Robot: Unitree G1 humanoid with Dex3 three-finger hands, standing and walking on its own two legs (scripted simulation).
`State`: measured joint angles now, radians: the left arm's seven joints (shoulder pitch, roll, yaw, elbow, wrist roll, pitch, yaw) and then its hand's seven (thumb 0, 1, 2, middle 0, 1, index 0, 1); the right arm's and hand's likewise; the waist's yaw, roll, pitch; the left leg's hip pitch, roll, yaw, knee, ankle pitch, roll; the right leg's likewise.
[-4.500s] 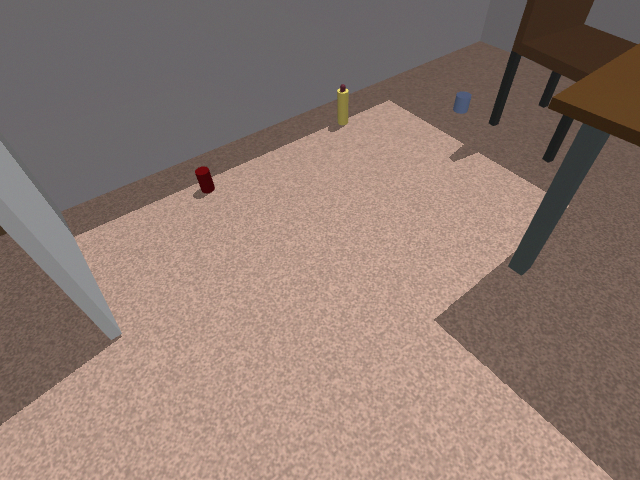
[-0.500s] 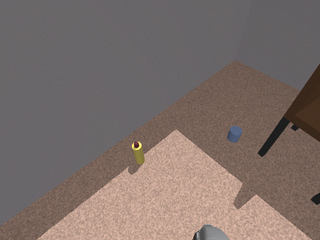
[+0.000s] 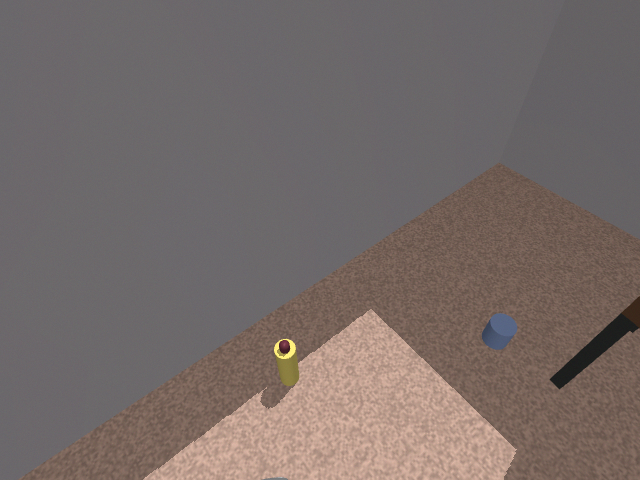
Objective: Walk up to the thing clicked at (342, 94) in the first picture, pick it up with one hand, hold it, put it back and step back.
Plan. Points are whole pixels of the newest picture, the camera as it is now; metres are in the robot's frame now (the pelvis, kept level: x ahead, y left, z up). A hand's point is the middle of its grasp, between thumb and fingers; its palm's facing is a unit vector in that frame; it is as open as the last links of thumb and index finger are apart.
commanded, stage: walk up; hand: left
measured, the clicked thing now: (287, 360) +0.55 +0.16 -0.64
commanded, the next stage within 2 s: stand in 2.00 s
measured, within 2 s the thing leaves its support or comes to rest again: neither
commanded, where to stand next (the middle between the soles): +0.21 -0.03 m, yaw -2 degrees
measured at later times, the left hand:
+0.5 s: hand (184, 418) +0.23 +0.24 -0.12, palm faces -0.06 -0.91 -0.41, open 7.3 cm
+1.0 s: hand (183, 413) +0.24 +0.25 -0.14, palm faces -0.01 -0.94 -0.33, open 7.4 cm
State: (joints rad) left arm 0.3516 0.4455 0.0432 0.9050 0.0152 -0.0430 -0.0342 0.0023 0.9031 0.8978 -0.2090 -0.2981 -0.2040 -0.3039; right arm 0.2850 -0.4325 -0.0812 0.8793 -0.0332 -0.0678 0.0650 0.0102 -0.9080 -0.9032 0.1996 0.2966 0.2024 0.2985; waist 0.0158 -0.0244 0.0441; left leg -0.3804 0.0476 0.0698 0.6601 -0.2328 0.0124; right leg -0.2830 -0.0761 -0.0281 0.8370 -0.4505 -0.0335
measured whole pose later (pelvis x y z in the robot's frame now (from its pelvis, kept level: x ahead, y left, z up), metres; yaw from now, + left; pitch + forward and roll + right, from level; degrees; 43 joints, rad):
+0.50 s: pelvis +0.13 -0.02 +0.00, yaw -1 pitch -3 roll +0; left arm 0.21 0.37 0.02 0.87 0.02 -0.06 -0.02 0.00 0.90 0.90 -0.21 -0.30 -0.20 -0.30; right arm 0.28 -0.42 -0.03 0.91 -0.01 -0.01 0.02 0.01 -0.91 -0.90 0.20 0.30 0.20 0.30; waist -0.01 0.05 0.10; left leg -0.41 0.05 0.02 0.99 -0.48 0.03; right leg -0.36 -0.04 -0.06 0.62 -0.21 -0.03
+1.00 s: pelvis +0.18 +0.00 +0.02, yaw +0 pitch -2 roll -1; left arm 0.12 0.36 -0.02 1.13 -0.01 -0.01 -0.01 0.00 0.91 0.90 -0.21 -0.30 -0.20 -0.30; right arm 0.07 -0.35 0.01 1.08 0.00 -0.02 0.01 0.01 -0.91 -0.90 0.20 0.30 0.20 0.30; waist 0.02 0.00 0.07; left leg -0.23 0.04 0.02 0.51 -0.24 -0.01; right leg -0.22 -0.04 -0.04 0.48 -0.22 0.02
